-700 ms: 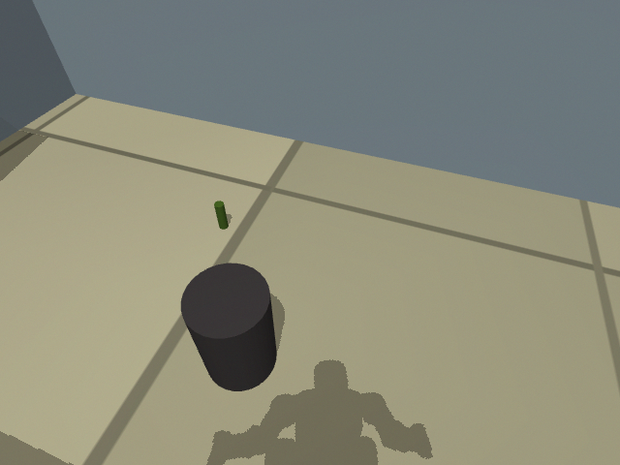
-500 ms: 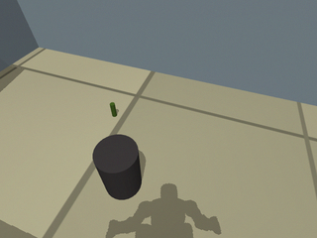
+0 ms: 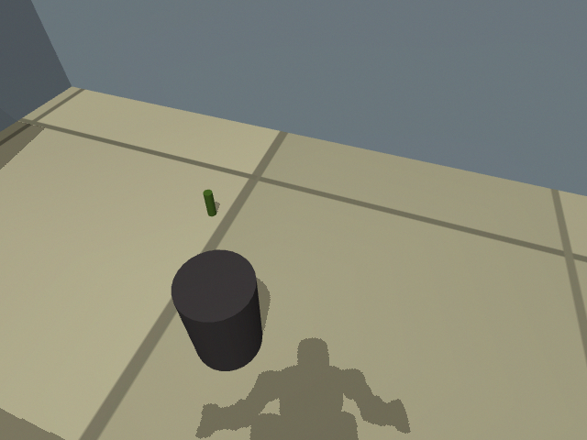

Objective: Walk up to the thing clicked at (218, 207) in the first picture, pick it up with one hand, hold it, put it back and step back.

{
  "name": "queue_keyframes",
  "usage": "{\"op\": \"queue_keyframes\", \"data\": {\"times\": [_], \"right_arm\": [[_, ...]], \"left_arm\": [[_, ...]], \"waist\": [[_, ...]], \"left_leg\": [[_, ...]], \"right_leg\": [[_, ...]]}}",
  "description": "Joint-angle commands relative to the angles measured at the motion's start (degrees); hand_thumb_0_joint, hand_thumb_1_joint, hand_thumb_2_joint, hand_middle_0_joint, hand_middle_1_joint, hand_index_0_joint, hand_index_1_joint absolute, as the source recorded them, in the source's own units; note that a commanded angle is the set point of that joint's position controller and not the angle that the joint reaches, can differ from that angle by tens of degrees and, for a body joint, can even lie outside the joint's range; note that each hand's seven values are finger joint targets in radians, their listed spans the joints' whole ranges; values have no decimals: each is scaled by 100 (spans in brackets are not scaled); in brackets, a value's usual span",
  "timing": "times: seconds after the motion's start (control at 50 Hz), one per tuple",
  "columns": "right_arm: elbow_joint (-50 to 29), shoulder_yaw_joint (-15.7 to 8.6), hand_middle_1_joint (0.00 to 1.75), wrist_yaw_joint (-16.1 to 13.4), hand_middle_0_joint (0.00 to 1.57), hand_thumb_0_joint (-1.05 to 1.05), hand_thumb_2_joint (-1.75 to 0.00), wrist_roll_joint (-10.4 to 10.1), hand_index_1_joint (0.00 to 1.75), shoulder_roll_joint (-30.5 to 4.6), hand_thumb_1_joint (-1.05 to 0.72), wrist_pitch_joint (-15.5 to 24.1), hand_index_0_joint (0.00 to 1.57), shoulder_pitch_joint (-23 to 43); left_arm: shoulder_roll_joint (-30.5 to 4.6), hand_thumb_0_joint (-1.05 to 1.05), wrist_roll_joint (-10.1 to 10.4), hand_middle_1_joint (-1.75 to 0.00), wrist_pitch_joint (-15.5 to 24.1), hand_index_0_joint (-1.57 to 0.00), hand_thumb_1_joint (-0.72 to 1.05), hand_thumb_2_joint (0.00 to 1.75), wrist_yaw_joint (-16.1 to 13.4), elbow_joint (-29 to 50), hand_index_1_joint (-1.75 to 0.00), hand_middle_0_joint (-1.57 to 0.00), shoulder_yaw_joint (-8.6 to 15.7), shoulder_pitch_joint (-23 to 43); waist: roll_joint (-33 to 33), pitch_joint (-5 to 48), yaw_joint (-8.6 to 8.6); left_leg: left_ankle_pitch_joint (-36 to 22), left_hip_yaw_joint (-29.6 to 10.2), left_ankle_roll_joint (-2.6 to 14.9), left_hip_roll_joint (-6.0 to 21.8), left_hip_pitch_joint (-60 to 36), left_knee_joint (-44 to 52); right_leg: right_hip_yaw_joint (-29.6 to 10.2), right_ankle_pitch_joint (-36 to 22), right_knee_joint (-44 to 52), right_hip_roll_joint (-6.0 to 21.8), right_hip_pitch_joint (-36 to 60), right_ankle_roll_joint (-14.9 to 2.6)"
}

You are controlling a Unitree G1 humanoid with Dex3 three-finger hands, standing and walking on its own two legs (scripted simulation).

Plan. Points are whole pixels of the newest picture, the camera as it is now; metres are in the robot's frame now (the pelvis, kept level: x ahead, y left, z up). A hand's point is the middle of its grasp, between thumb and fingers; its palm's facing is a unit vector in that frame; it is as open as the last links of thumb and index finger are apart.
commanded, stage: stand
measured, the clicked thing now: (210, 203) +1.24 +0.35 -0.71
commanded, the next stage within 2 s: walk up in 0.42 s
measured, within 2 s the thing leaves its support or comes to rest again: neither
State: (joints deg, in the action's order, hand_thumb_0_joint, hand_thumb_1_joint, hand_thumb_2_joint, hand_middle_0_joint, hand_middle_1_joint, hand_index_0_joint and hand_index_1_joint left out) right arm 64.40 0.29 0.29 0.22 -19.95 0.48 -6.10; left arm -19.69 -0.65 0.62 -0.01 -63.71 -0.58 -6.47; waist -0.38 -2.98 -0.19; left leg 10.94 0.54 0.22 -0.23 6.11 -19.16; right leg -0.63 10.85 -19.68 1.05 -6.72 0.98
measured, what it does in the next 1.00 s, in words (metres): lifts its left foot, turning right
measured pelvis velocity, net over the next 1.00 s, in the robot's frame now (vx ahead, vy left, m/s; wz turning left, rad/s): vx -0.01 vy -0.01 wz -0.47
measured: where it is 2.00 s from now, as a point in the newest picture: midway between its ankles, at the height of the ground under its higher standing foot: outside the picture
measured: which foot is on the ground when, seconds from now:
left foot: down 0.00-0.80, up 0.82-1.00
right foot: down 0.00-1.00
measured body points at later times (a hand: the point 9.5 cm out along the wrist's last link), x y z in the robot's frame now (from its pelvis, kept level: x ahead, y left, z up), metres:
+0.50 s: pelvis +0.00 +0.01 -0.01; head +0.02 +0.00 +0.44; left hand +0.08 +0.30 -0.14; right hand +0.09 -0.31 -0.13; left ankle +0.00 +0.12 -0.75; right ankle +0.00 -0.13 -0.75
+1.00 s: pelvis -0.01 -0.01 -0.02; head +0.04 -0.06 +0.42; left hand +0.18 +0.26 -0.11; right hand +0.00 -0.34 -0.15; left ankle +0.05 +0.13 -0.67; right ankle -0.02 -0.14 -0.75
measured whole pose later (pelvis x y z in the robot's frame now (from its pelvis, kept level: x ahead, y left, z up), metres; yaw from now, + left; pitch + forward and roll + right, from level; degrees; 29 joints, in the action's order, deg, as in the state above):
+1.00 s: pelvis -0.01 -0.01 -0.02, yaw -27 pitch -1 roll +1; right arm 41.6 -4.3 2.5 0.2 -23.1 -5.6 -6.0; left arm -21.9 -1.6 1.0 -2.1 -42.4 1.9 -19.3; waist 3.6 -10.0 1.5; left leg 29.1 -2.4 -0.6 1.4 29.2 -66.1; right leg -6.4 14.7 -35.3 -2.6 -19.6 -0.5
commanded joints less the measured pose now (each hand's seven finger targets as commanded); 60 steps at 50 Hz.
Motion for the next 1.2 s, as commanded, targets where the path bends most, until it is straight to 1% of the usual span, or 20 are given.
{"op": "queue_keyframes", "data": {"times": [0.0,0.38,0.4,0.44,0.5,0.54,0.58,0.62,0.66,0.74,0.76,0.78,0.8,0.82,0.9,1.04,1.08,1.14,1.16,1.18], "right_arm": [[-341,-258,30,-71,20,0,-90,20,30,-1209,-90,129,20,225],[-337,-248,30,-94,20,0,-90,21,30,-1224,-90,142,20,206],[-760,-726,30,-26,20,0,-90,87,30,-1904,-90,84,20,498],[-998,-740,30,8,20,0,-90,81,30,-1612,-90,17,20,398],[-1174,-856,30,76,20,0,-90,19,30,-1662,-90,-39,20,253],[-1445,-938,30,64,20,0,-90,41,30,-1754,-90,-47,20,230],[-1808,-998,30,105,20,0,-90,184,30,-1650,-90,-74,20,428],[-2070,-965,30,119,20,0,-90,230,30,-1463,-90,-103,20,560],[-2206,-974,30,109,20,0,-90,254,30,-1512,-90,-98,20,535],[-2487,-960,30,221,20,0,-90,141,30,-1523,-90,-248,20,520],[-2622,-899,30,258,20,0,-90,101,30,-1394,-90,-304,20,582],[-2883,-761,30,303,20,0,-90,57,30,-989,-90,-346,20,560],[-2964,-714,30,270,20,0,-90,96,30,-1061,-90,-424,20,514],[-3035,-790,30,228,20,0,-90,95,30,-1275,-90,-429,20,629],[-2665,-770,30,146,20,0,-90,-71,30,-1227,-90,-439,20,-168],[-3037,-814,30,58,20,0,-90,51,30,-1226,-90,-347,20,34],[-2957,-828,30,10,20,0,-90,27,30,-1235,-90,-266,20,-107],[-2668,-844,30,-39,20,0,-90,38,30,-1132,-90,-165,20,-1007],[-2609,-886,30,-68,20,0,-90,106,30,-1264,-90,-115,20,-1246],[-2656,-1006,30,-104,20,0,-90,191,30,-1751,-90,-74,20,-1223]], "left_arm": [[-1222,0,21,-30,121,-20,90,90,-69,330,-30,-20,252,173],[-1214,0,21,-30,106,-20,90,90,-60,328,-30,-20,254,136],[-1601,0,-130,-30,-28,-20,90,90,-55,849,-30,-20,447,-81],[-1593,0,-173,-30,-46,-20,90,90,-79,1029,-30,-20,490,-267],[-1568,0,-221,-30,-34,-20,90,90,-48,1472,-30,-20,551,9],[-1214,0,-188,-30,-84,-20,90,90,-58,1684,-30,-20,490,-284],[-1279,0,-159,-30,-195,-20,90,90,-49,1772,-30,-20,544,-657],[-1352,0,-88,-30,-206,-20,90,90,8,1772,-30,-20,604,-920],[-1267,0,-10,-30,-162,-20,90,90,80,1896,-30,-20,599,-1011],[-1328,0,-91,-30,-23,-20,90,90,38,1895,-30,-20,710,-1769],[-1667,0,-141,-30,40,-20,90,90,-35,1831,-30,-20,857,-2144],[-2271,0,-214,-30,125,-20,90,90,-136,2027,-30,-20,1005,-2180],[-2348,0,-233,-30,164,-20,90,90,-197,2354,-30,-20,979,-1838],[-2568,0,-199,-30,146,-20,90,90,-246,2412,-30,-20,1017,-1894],[-1834,0,-10,-30,179,-20,90,90,-355,2502,-30,-20,830,-1288],[-1845,0,-165,-30,113,-20,90,90,-329,2917,-30,-20,800,-1581],[-1845,0,-166,-30,37,-20,90,90,-289,3038,-30,-20,799,-1369],[-1803,0,-95,-30,-74,-20,90,90,-238,3280,-30,-20,760,-687],[-1518,0,-44,-30,-115,-20,90,90,-234,3346,-30,-20,704,-699],[-1197,0,-17,-30,-135,-20,90,90,-228,3420,-30,-20,617,-762]], "waist": [[10,412,13],[7,408,32],[180,36,-95],[-23,61,-88],[-350,399,-259],[903,795,-342],[932,522,-197],[740,230,-38],[835,201,-41],[783,444,184],[86,467,446],[-1652,288,482],[-1198,190,341],[-1216,338,437],[-953,594,-15],[-673,688,224],[-948,592,168],[-1148,636,-347],[-757,588,-421],[540,518,-442]], "left_leg": [[-728,-561,126,750,-52,316],[-924,-543,131,754,-160,329],[-408,215,80,405,-497,-669],[304,-113,221,402,-454,-944],[845,-659,423,803,-331,-658],[-194,-1130,1132,2249,-796,162],[-804,-1089,1688,3033,-372,318],[-1281,-498,1489,2626,84,-18],[-1414,268,948,2086,-10,-610],[-918,1072,625,1494,484,-2159],[-307,1114,443,1104,1247,-3233],[2455,1002,87,129,2602,-4320],[2891,-167,-135,60,3152,-4715],[2863,-438,-152,102,3038,-5087],[1781,-597,-113,453,2897,-4891],[1695,-399,-7,80,2188,-3736],[1610,-323,34,-59,1738,-3165],[490,-148,182,-213,457,-1607],[180,-371,240,-46,117,-985],[266,-1818,502,1110,-149,-419]], "right_leg": [[-472,-746,303,626,71,-226],[-470,-946,323,640,100,-226],[-1192,-1810,-184,549,-1078,-456],[-1574,-1568,-424,696,-1588,-648],[-1632,-829,-935,421,-1852,-661],[-236,718,-2804,-162,-2180,-318],[-49,2060,-3685,218,-2338,-113],[-9,1918,-3761,335,-2033,-165],[48,1433,-2686,425,-1822,-231],[645,307,-1224,-108,-588,-212],[-42,91,-816,-35,22,-430],[-2589,-898,74,1238,286,-938],[-3885,-677,233,1731,60,-1432],[-4552,-526,494,2052,-183,-1906],[-2158,-1868,-642,1004,273,-1233],[-2286,-2657,-1259,792,-536,-1484],[-2322,-2646,-1422,644,-977,-1418],[-2124,-2368,-2006,306,-1843,-1013],[-1930,-1600,-2447,-8,-2170,-688],[-1409,-178,-3462,-765,-2924,-353]]}}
